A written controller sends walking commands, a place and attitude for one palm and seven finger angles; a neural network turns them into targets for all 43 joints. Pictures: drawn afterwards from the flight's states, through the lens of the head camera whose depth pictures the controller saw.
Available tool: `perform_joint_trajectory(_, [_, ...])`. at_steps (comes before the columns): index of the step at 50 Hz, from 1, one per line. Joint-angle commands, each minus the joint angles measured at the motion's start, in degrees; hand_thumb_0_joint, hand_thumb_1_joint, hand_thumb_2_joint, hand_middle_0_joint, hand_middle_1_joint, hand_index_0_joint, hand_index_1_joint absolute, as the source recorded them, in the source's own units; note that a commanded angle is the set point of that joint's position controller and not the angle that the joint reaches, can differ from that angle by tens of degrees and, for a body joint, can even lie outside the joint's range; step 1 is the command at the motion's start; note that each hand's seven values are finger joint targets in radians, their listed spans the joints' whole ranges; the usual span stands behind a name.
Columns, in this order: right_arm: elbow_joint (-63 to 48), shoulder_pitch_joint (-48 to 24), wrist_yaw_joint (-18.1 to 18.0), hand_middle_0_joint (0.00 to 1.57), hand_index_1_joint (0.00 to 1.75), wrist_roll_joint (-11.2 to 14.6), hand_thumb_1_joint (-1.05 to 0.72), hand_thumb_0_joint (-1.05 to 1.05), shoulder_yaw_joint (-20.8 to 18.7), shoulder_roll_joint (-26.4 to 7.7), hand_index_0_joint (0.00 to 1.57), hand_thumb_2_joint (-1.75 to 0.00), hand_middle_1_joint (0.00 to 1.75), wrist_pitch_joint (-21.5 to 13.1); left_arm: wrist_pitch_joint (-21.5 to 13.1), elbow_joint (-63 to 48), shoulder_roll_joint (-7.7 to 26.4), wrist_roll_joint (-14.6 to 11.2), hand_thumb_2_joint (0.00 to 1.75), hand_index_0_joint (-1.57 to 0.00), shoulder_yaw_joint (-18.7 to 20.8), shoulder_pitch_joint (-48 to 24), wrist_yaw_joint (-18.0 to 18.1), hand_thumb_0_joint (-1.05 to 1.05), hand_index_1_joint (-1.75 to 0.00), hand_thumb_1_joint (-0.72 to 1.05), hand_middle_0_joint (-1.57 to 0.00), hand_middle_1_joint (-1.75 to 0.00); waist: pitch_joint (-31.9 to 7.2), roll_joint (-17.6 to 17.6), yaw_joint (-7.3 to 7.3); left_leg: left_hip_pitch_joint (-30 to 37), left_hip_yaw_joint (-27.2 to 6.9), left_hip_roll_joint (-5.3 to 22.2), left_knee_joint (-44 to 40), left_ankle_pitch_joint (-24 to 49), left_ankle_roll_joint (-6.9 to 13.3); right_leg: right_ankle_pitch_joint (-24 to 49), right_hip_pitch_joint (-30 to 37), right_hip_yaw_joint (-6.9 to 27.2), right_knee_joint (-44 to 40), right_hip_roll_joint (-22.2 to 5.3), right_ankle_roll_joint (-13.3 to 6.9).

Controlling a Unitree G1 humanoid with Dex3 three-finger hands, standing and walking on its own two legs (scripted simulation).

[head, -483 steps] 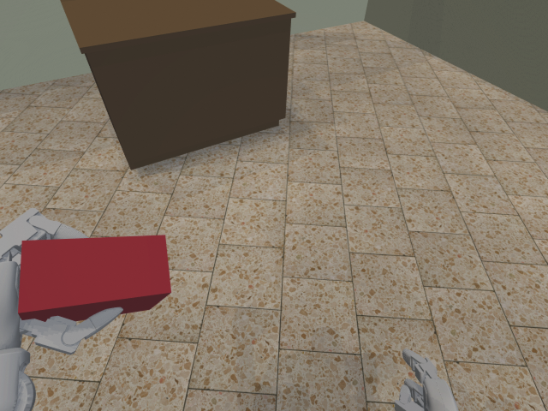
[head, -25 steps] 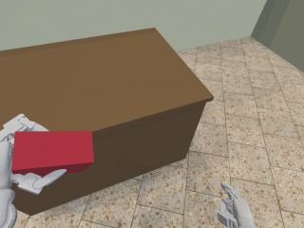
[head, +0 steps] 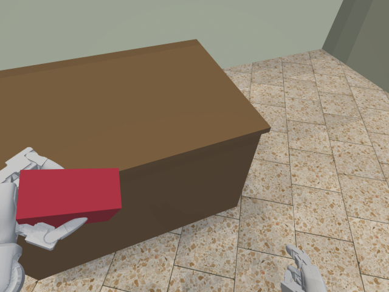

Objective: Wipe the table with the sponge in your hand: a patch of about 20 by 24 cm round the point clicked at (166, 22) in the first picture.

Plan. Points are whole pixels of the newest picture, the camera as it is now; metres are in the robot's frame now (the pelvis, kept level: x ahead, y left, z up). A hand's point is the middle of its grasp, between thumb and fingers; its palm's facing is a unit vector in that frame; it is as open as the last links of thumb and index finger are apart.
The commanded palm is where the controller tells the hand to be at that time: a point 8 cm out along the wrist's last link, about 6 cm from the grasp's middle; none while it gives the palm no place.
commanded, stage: look again from close up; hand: left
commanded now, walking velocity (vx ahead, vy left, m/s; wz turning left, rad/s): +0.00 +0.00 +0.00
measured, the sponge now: (86, 198) +0.23 +0.20 +0.13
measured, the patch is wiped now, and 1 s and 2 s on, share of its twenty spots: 0.00 0.00 0.00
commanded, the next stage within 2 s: shuffle to correct the standing spot in 0.14 s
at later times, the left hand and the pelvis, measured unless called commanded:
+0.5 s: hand (33, 198) +0.22 +0.27 +0.14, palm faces +0.40 -0.85 -0.34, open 10.0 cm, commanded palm +0.17 +0.31 +0.17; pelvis +0.01 +0.03 -0.01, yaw +1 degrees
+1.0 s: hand (33, 142) +0.32 +0.32 +0.16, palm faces +0.39 -0.77 -0.51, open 10.0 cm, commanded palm +0.26 +0.36 +0.17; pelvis +0.12 +0.07 -0.02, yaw +4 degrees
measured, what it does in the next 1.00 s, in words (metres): walks ahead: right foot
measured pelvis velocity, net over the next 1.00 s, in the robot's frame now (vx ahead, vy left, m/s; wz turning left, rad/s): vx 0.12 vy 0.07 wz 0.07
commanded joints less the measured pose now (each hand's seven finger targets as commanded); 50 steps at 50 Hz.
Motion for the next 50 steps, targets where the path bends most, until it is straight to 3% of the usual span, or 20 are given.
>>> perform_joint_trajectory(1, [-9.11,-5.52,-0.26,0.2,0.3,0.03,-0.9,0.0,-3.05,-6.5,0.2,-0.9,0.3,-3.23,-3.8,-12.28,9.97,-1.03,1.3,-1.2,7.33,-3.43,1.18,0.0,-1.6,0.1,-1.2,-1.6,-8.66,0.73,0.18,6.73,-3.38,4.61,-0.61,11.64,-2.07,12.43,-0.99,3.7,-3.37,-6.43,2.19])
perform_joint_trajectory(12, [-9.08,-5.74,-0.43,0.2,0.3,0.11,-0.9,0.0,-3.2,-6.82,0.2,-0.9,0.3,-3.29,-3.77,-13.29,11.02,-1.02,1.3,-1.2,7.58,-3.56,1.19,0.0,-1.6,0.1,-1.2,-1.6,-8.0,2.38,0.1,7.09,-3.75,4.91,-2.13,10.19,-2.15,9.84,-2.19,3.16,-3.49,-5.76,2.49])
perform_joint_trajectory(14, [-8.79,-5.3,-0.27,0.2,0.3,-0.03,-0.9,0.0,-3.46,-7.0,0.2,-0.9,0.3,-3.19,-4.0,-12.41,9.84,-0.88,1.3,-1.2,6.28,-3.56,1.16,0.0,-1.6,0.1,-1.2,-1.6,-8.01,2.05,-0.3,5.25,-4.08,5.02,-1.43,4.39,-1.48,5.72,-1.22,3.32,-2.72,-6.49,1.97])
perform_joint_trajectory(19, [-8.95,-5.79,0.02,0.2,0.3,-0.2,-0.9,0.0,-4.14,-7.24,0.2,-0.9,0.3,-3.07,-4.21,-12.19,9.67,-0.52,1.3,-1.2,6.13,-4.56,1.36,0.0,-1.6,0.1,-1.2,-1.6,-3.06,0.32,-0.51,-4.89,-5.58,4.72,5.0,-13.73,0.14,-17.71,-4.0,10.45,-3.86,-10.66,-2.06])
perform_joint_trajectory(21, [-8.53,-5.36,0.23,0.2,0.3,0.15,-0.9,0.0,-4.25,-7.09,0.2,-0.9,0.3,-3.01,-4.3,-12.02,9.97,-0.41,1.3,-1.2,6.3,-5.3,1.58,0.0,-1.6,0.1,-1.2,-1.6,-1.52,-4.5,-0.17,-10.64,-2.99,3.73,15.0,-12.05,-0.3,-21.76,-3.14,17.1,-4.98,-16.02,-5.58])
perform_joint_trajectory(22, [-8.32,-5.2,0.45,0.2,0.3,0.4,-0.9,0.0,-4.56,-7.71,0.2,-0.9,0.3,-3.03,-4.35,-12.98,10.69,-0.38,1.3,-1.2,6.71,-7.43,1.83,0.0,-1.6,0.1,-1.2,-1.6,-0.97,-5.77,-0.1,-13.07,-1.51,3.47,20.36,-11.19,-0.85,-21.54,-2.71,20.15,-4.95,-19.17,-7.81])
perform_joint_trajectory(24, [-8.09,-4.65,0.77,0.2,0.3,0.63,-0.9,0.0,-4.53,-7.19,0.2,-0.9,0.3,-3.19,-4.83,-14.06,10.81,0.02,1.3,-1.2,6.6,-8.99,2.27,0.0,-1.6,0.1,-1.2,-1.6,-0.88,-5.93,-0.21,-15.57,-0.57,5.08,20.57,-10.26,-1.02,-10.18,0.89,20.03,0.56,-21.91,-10.13])
perform_joint_trajectory(26, [-7.36,-3.22,1.12,0.2,0.3,0.92,-0.9,0.0,-4.46,-6.89,0.2,-0.9,0.3,-3.04,-4.73,-15.09,11.56,0.01,1.3,-1.2,6.9,-10.5,2.1,0.0,-1.6,0.1,-1.2,-1.6,-1.56,-0.25,-1.47,-3.99,-0.21,5.28,10.12,-7.04,-0.4,-2.59,-6.36,12.7,11.53,-17.91,-6.58])
perform_joint_trajectory(27, [-7.26,-3.29,0.67,0.2,0.3,0.92,-0.9,0.0,-4.77,-7.67,0.2,-0.9,0.3,-3.23,-4.72,-16.52,12.07,-0.21,1.3,-1.2,7.85,-10.41,1.76,0.0,-1.6,0.1,-1.2,-1.6,-3.77,9.96,-2.45,7.38,-5.63,6.44,2.43,-2.28,1.3,-1.52,-14.13,4.66,23.12,-10.21,-2.21])
perform_joint_trajectory(28, [-7.97,-3.22,0.81,0.2,0.3,0.77,-0.9,0.0,-4.71,-7.66,0.2,-0.9,0.3,-3.73,-5.22,-18.63,11.73,0.05,1.3,-1.2,8.06,-9.43,1.93,0.0,-1.6,0.1,-1.2,-1.6,-6.39,20.89,-2.26,18.84,-20.91,14.26,-2.42,3.73,5.58,-10.37,-25.92,-3.03,36.2,-2.36,1.96])
perform_joint_trajectory(29, [-8.84,-3.55,1.16,0.2,0.3,0.36,-0.9,0.0,-4.14,-5.8,0.2,-0.9,0.3,-4.55,-5.64,-19.68,11.91,0.55,1.3,-1.2,8.06,-9.82,2.14,0.0,-1.6,0.1,-1.2,-1.6,-5.48,19.17,-2.7,21.38,-29.35,18.62,-5.28,9.99,8.49,-20.1,-32.7,-0.56,47.4,-0.9,1.46])
perform_joint_trajectory(30, [-8.13,-3.79,1.3,0.2,0.3,-0.66,-0.9,0.0,-3.5,-5.44,0.2,-0.9,0.3,-5.17,-5.84,-19.57,14.01,0.45,1.3,-1.2,9.98,-10.03,2.46,0.0,-1.6,0.1,-1.2,-1.6,-4.9,14.39,-2.73,19.35,-32.46,20.23,-6.44,11.85,7.71,-18.57,-35.01,2.37,54.23,-2.55,0.97])
perform_joint_trajectory(32, [-7.35,-3.45,1.78,0.2,0.3,-0.31,-0.9,0.0,-4.25,-6.33,0.2,-0.9,0.3,-5.64,-5.8,-19.17,13.61,0.28,1.3,-1.2,9.75,-8.24,2.39,0.0,-1.6,0.1,-1.2,-1.6,-3.38,-0.22,-1.75,15.31,-24.75,19.39,-4.12,18.23,6.61,-14.11,-35.68,2.38,55.65,-5.03,1.23])
perform_joint_trajectory(33, [-6.73,-2.65,1.8,0.2,0.3,-0.17,-0.9,0.0,-4.95,-7.22,0.2,-0.9,0.3,-5.73,-5.35,-17.54,12.18,0.46,1.3,-1.2,9.37,-4.74,2.1,0.0,-1.6,0.1,-1.2,-1.6,-2.34,-1.39,-1.64,12.94,-19.44,17.46,-3.98,19.02,6.52,-11.07,-35.53,1.03,54.09,-5.65,1.78])
perform_joint_trajectory(37, [-6.64,-2.87,2.31,0.2,0.3,0.35,-0.9,0.0,-4.89,-6.79,0.2,-0.9,0.3,-5.69,-6.26,-17.82,11.24,0.72,1.3,-1.2,10.68,1.38,0.99,0.0,-1.6,0.1,-1.2,-1.6,-2.51,6.99,-0.57,6.84,-6.83,11.56,-6.07,18.03,1.61,-1.73,-29.15,-4.79,43.21,-6.34,2.6])
perform_joint_trajectory(44, [-7.6,-0.99,1.32,0.2,0.3,-0.05,-0.9,0.0,-4.86,-6.48,0.2,-0.9,0.3,-5.6,-5.98,-17.28,12.0,0.53,1.3,-1.2,11.04,1.1,0.85,0.0,-1.6,0.1,-1.2,-1.6,-6.62,5.31,-1.16,12.98,-5.58,10.95,-0.19,30.3,-3.57,0.64,-22.58,-9.4,23.42,-4.13,1.44])
perform_joint_trajectory(47, [-8.22,-3.14,1.16,0.2,0.3,-0.32,-0.9,0.0,-4.57,-6.55,0.2,-0.9,0.3,-5.17,-5.89,-18.51,12.81,-0.06,1.3,-1.2,11.79,-1.22,1.18,0.0,-1.6,0.1,-1.2,-1.6,-10.19,5.02,0.12,5.33,-1.98,9.26,11.93,34.36,-5.81,3.33,-5.73,-11.66,11.43,-2.55,-0.36])
perform_joint_trajectory(48, [-8.3,-4.52,1.41,0.2,0.3,-0.24,-0.9,0.0,-4.96,-6.95,0.2,-0.9,0.3,-4.82,-6.09,-18.33,12.9,-0.22,1.3,-1.2,12.24,-1.15,1.4,0.0,-1.6,0.1,-1.2,-1.6,-12.27,3.02,1.89,-8.2,-2.21,8.93,24.72,30.11,-6.59,8.37,10.61,-7.45,9.48,-5.84,-3.58])
perform_joint_trajectory(49, [-8.24,-4.19,1.91,0.2,0.3,0.1,-0.9,0.0,-5.41,-6.59,0.2,-0.9,0.3,-4.18,-6.14,-18.44,14.32,0.17,1.3,-1.2,12.9,-1.82,1.59,0.0,-1.6,0.1,-1.2,-1.6,-17.36,-10.16,2.3,-24.29,1.49,3.31,49.03,16.3,-7.18,18.14,25.45,11.43,10.62,-18.58,-11.48])
perform_joint_trajectory(50, [-8.92,-4.38,2.52,0.2,0.3,-0.11,-0.9,0.0,-6.17,-8.54,0.2,-0.9,0.3,-4.86,-7.0,-18.44,13.17,-0.56,1.3,-1.2,12.29,-3.9,1.27,0.0,-1.6,0.1,-1.2,-1.6,-16.61,-14.95,0.53,-32.46,-0.99,-0.24,63.61,-17.59,-3.86,23.21,21.52,32.82,6.65,-31.59,-18.36])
